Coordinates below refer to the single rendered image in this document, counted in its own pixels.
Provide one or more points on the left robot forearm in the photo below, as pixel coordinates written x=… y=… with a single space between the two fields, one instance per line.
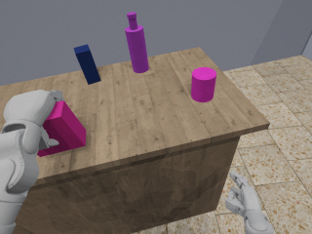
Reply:
x=19 y=170

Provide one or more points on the right robot hand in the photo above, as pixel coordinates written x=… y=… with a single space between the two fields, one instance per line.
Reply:
x=246 y=198

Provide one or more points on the right robot forearm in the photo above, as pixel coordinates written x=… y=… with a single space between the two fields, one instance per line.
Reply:
x=256 y=222

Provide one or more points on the sponge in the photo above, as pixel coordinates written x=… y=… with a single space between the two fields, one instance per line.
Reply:
x=63 y=126

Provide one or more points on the table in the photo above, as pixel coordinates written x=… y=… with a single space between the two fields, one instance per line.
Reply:
x=153 y=154

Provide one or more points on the left robot hand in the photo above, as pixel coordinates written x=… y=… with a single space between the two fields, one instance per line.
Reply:
x=35 y=107

